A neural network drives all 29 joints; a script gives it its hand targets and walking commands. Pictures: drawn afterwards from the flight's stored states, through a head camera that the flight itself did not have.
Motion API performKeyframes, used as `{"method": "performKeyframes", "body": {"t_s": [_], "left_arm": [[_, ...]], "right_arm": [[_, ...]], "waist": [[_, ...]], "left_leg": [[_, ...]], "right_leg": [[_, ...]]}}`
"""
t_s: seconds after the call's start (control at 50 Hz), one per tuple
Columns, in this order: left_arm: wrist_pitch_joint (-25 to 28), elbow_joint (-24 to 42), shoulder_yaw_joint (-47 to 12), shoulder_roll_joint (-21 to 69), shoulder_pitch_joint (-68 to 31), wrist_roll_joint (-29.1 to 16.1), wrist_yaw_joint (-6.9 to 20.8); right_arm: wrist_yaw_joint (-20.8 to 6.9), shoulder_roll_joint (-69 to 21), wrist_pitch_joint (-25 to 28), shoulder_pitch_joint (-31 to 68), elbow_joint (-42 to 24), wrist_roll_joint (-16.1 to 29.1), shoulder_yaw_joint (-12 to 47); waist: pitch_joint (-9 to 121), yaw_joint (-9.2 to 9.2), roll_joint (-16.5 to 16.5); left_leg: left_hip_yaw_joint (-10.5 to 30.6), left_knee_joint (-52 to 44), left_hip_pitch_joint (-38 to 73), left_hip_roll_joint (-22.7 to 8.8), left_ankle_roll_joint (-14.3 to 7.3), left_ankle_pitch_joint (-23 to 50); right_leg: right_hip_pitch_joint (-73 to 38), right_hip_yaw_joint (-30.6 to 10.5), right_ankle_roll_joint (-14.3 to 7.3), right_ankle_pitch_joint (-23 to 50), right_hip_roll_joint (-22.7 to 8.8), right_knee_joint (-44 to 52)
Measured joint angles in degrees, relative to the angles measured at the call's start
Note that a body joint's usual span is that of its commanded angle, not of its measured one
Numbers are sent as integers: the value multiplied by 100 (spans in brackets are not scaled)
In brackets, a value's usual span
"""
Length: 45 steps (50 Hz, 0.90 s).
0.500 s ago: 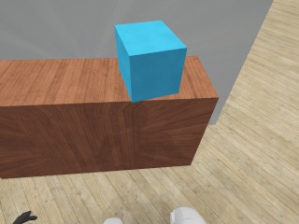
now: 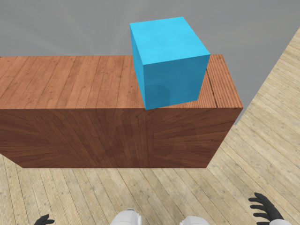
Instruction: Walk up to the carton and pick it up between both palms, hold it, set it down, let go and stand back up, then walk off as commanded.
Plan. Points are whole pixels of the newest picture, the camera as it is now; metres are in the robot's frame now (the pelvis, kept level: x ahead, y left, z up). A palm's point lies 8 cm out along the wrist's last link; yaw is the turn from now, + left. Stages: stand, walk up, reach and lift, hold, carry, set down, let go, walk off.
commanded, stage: walk up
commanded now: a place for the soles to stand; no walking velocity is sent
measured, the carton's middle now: (164, 63) +0.66 -0.04 +0.02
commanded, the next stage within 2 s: none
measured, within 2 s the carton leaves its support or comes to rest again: neither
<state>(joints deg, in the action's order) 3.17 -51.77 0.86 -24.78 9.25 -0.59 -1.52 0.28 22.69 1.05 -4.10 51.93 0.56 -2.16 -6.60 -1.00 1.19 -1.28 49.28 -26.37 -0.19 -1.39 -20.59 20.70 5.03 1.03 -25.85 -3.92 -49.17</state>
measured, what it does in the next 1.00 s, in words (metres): walks ahead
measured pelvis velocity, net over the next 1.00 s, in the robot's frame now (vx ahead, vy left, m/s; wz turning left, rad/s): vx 0.10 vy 0.03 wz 0.01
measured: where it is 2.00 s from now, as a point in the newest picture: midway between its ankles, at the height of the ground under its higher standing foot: (157, 208)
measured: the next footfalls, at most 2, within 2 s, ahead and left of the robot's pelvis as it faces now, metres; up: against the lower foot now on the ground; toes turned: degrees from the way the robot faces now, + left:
right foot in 1.20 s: +0.30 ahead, -0.14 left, +0.00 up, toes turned -2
left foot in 1.52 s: +0.35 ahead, +0.11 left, +0.00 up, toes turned -2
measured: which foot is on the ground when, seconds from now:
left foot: down 0.00-1.00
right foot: down 0.00-0.84, up 0.86-1.00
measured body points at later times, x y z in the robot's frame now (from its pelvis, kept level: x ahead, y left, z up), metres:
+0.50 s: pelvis +0.00 +0.00 +0.04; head +0.02 +0.01 +0.49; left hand +0.08 +0.32 -0.09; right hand +0.14 -0.30 -0.07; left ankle +0.06 +0.10 -0.70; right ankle +0.00 -0.13 -0.70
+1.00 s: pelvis +0.10 +0.03 +0.03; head +0.10 +0.05 +0.48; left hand +0.16 +0.36 -0.10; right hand +0.17 -0.32 -0.05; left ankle +0.09 +0.12 -0.70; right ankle +0.10 -0.11 -0.65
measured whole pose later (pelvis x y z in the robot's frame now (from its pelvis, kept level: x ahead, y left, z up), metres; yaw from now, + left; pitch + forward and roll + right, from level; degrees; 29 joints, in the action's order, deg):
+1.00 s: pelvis +0.10 +0.03 +0.03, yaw +1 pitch -4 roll +1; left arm 1.6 -56.6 3.8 -26.5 13.8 0.3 2.2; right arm -1.4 24.3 4.8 -13.9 55.6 -1.0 -5.9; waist -3.7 0.5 -5.5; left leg -5.3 32.9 -10.1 1.2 -2.0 -18.8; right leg 22.8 -4.3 -2.1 -23.8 -0.6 -59.7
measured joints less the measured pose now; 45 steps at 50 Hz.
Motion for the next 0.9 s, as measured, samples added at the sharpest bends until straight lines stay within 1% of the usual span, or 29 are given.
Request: {"method": "performKeyframes", "body": {"t_s": [0.1, 0.26, 0.42, 0.6, 0.62, 0.68, 0.7, 0.74, 0.76, 0.8, 0.82, 0.84, 0.86, 0.88, 0.9], "left_arm": [[-12, -185, -37, 41, -360, -14, -11], [-73, -630, -29, 74, -581, 33, 65], [-109, -1121, -40, 155, -477, 64, 145], [-74, -1352, -53, 237, -439, 71, 154], [-76, -1274, -15, 237, -404, 92, 182], [-64, -1038, 140, 195, -109, 193, 273], [-68, -985, 192, 157, 11, 207, 280], [-59, -893, 273, 59, 215, 214, 277], [-55, -855, 306, 24, 292, 221, 276], [-53, -797, 353, -45, 420, 223, 307], [-69, -781, 370, -97, 471, 219, 328], [-105, -767, 386, -169, 509, 213, 345], [-154, -742, 395, -234, 540, 194, 354], [-202, -711, 384, -252, 559, 179, 350], [-237, -679, 355, -245, 563, 169, 345]], "right_arm": [[-31, -26, 33, 93, 285, -19, 45], [-85, -77, 4, 226, 760, -60, 107], [-140, -96, -10, 287, 1075, -70, 125], [-134, -152, -27, 345, 1194, -50, 158], [-160, -156, -9, 311, 1143, -79, 118], [-268, -90, 14, 55, 989, -196, -55], [-294, -49, 8, -48, 950, -217, -100], [-328, 56, 26, -215, 890, -232, -174], [-345, 123, 41, -281, 861, -231, -209], [-379, 244, 79, -405, 790, -219, -277], [-394, 274, 111, -453, 757, -206, -312], [-388, 259, 161, -494, 725, -200, -348], [-358, 220, 226, -537, 677, -221, -378], [-322, 202, 288, -600, 614, -248, -391], [-294, 195, 325, -674, 560, -237, -395]], "waist": [[195, 55, -16], [367, 77, -88], [350, 30, -120], [296, -21, -31], [310, -17, -27], [494, -19, -18], [569, -27, -40], [621, -62, -93], [602, -76, -76], [572, -91, -26], [556, -97, -48], [525, -113, -173], [497, -136, -344], [496, -126, -439], [497, -74, -482]], "left_leg": [[25, -295, 245, 37, -59, 108], [87, -974, 562, 31, -54, 478], [143, -1785, 866, 72, -25, 919], [219, -2354, 1178, 79, 26, 1179], [229, -2281, 1162, 84, 10, 1050], [248, -1751, 1067, 97, -13, -78], [178, -1520, 1020, 86, 2, -234], [17, -1132, 954, 8, 39, -197], [-11, -1064, 954, -67, 64, -165], [-11, -1217, 983, -217, 64, -112], [-59, -1375, 1045, -258, 52, 183], [-151, -1436, 1126, -194, 34, 551], [-268, -1410, 1179, -86, 4, 569], [-323, -1361, 1189, -21, -21, 445], [-323, -1336, 1199, 18, -44, 316]], "right_leg": [[-294, 30, 78, 151, -12, 378], [-668, 74, 57, 582, 64, 1178], [-959, 101, 44, 990, 89, 1945], [-1291, 157, 17, 1233, 126, 2523], [-1294, 151, -10, 1166, 133, 2493], [-1323, 53, -156, 569, 186, 2269], [-1364, 31, -188, 550, 174, 2267], [-1500, 19, -174, 868, 127, 2332], [-1593, 35, -104, 891, 132, 2332], [-1761, 88, 38, 705, 161, 2293], [-1794, 96, 64, 568, 141, 2184], [-1757, 45, 28, 375, 39, 1936], [-1574, -104, -102, 139, -66, 1433], [-1266, -392, -187, -79, 7, 746], [-942, -633, -259, -207, 154, 76]]}}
